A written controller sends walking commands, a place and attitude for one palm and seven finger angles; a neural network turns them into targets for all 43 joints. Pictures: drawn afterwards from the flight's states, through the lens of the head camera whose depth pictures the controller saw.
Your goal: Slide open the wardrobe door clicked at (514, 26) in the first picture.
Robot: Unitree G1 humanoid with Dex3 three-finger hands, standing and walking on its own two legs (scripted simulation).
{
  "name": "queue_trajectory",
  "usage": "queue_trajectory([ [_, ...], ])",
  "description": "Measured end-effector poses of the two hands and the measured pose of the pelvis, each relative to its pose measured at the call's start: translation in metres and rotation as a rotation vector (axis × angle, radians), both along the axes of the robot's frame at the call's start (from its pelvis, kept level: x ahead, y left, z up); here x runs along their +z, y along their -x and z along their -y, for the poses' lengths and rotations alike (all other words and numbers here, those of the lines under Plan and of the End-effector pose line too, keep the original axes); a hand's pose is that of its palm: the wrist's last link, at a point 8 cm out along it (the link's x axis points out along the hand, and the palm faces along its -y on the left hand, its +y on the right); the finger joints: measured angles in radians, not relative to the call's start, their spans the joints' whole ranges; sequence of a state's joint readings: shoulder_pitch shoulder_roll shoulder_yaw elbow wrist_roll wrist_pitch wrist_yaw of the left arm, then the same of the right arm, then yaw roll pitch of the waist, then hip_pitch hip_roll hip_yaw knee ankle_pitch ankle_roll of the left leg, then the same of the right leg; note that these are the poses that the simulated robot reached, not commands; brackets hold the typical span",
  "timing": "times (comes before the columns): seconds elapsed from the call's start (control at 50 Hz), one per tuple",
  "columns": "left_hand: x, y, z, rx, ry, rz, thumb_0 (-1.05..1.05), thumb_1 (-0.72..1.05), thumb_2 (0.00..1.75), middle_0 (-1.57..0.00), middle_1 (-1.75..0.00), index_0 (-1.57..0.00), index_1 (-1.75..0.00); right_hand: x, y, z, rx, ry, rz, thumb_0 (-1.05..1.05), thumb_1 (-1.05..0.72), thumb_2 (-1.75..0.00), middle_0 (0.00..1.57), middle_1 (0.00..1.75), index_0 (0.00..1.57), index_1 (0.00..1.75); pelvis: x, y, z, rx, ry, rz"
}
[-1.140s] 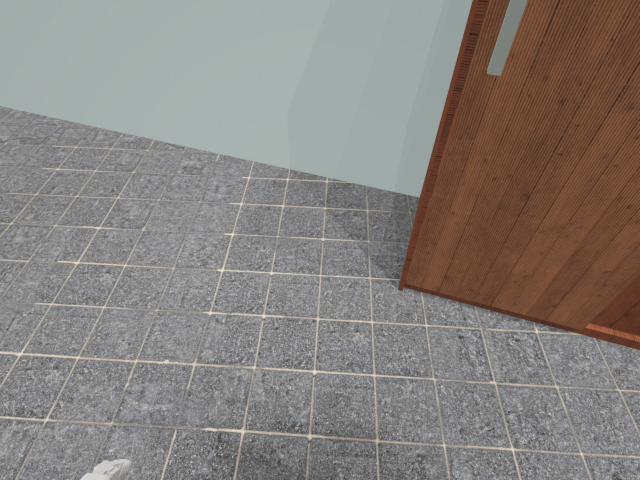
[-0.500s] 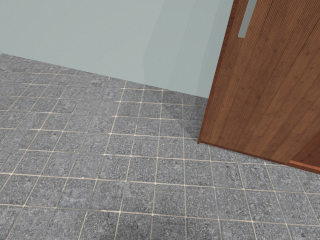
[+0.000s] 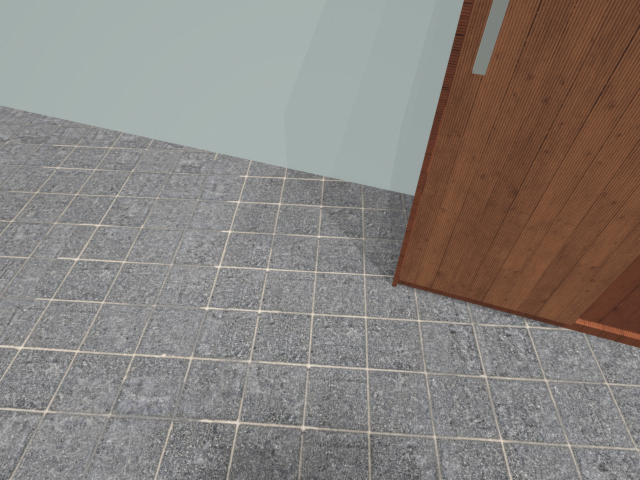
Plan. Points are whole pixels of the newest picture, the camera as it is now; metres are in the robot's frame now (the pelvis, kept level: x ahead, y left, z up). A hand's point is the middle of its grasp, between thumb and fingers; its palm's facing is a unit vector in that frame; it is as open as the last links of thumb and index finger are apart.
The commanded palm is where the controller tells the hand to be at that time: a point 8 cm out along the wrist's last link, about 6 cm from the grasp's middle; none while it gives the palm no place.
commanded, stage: look at it before walking up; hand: left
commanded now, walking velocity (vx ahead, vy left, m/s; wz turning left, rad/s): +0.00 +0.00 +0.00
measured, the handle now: out of the picture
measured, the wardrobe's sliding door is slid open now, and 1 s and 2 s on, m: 0.00 0.00 0.00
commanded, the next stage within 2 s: walk to a spot facing it in 0.30 s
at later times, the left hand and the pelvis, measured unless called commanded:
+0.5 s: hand out of the picture +0.08 +0.25 -0.16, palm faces -0.03 -0.94 -0.34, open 7.4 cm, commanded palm none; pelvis +0.01 +0.00 +0.00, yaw -1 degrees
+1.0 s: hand out of the picture +0.06 +0.15 -0.16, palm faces -0.20 -0.94 -0.27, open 7.4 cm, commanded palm none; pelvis -0.01 -0.03 -0.01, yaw -15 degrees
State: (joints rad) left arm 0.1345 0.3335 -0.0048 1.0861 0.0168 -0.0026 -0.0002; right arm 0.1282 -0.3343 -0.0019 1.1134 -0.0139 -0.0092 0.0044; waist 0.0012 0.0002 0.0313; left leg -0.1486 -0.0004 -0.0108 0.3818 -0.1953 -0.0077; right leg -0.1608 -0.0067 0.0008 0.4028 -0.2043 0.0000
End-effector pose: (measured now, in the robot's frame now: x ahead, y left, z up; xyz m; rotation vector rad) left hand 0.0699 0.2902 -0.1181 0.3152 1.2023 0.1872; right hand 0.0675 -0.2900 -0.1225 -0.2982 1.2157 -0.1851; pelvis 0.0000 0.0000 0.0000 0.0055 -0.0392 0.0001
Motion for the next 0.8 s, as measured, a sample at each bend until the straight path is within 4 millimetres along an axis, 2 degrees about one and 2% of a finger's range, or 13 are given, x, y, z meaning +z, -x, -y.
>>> queue_trajectory([
  [0.34,0.000,-0.005,-0.002,0.004,-0.004,-0.011,0.01,0.90,0.90,-0.21,-0.30,-0.20,-0.30,0.003,-0.017,0.001,0.009,0.006,0.017,0.00,-0.91,-0.90,0.20,0.30,0.20,0.30,0.001,-0.008,0.000,-0.002,0.001,-0.002],
  [0.52,-0.001,-0.008,0.000,0.000,-0.009,-0.025,0.00,0.90,0.90,-0.20,-0.30,-0.20,-0.30,0.001,-0.020,0.000,-0.007,0.007,0.026,0.00,-0.91,-0.90,0.20,0.30,0.20,0.30,0.000,-0.009,0.000,-0.029,-0.001,-0.009],
  [0.6,-0.009,-0.007,0.010,-0.021,0.007,-0.060,0.00,0.90,0.90,-0.20,-0.30,-0.20,-0.30,-0.006,-0.011,-0.009,-0.050,-0.015,0.034,0.00,-0.91,-0.90,0.20,0.30,0.20,0.30,-0.005,-0.006,0.001,-0.069,-0.007,-0.015],
  [0.68,-0.019,-0.006,0.027,-0.054,0.035,-0.087,0.00,0.90,0.90,-0.20,-0.30,-0.20,-0.30,-0.018,0.007,-0.016,-0.103,-0.052,0.027,0.00,-0.91,-0.90,0.20,0.30,0.20,0.30,-0.011,-0.001,0.005,-0.110,-0.022,-0.018],
  [0.8,-0.029,-0.004,0.060,-0.099,0.044,-0.098,0.00,0.90,0.90,-0.20,-0.30,-0.20,-0.30,-0.048,0.037,-0.010,-0.188,-0.115,0.010,0.00,-0.91,-0.90,0.20,0.30,0.20,0.30,-0.027,0.005,0.022,-0.187,-0.031,-0.003],
])
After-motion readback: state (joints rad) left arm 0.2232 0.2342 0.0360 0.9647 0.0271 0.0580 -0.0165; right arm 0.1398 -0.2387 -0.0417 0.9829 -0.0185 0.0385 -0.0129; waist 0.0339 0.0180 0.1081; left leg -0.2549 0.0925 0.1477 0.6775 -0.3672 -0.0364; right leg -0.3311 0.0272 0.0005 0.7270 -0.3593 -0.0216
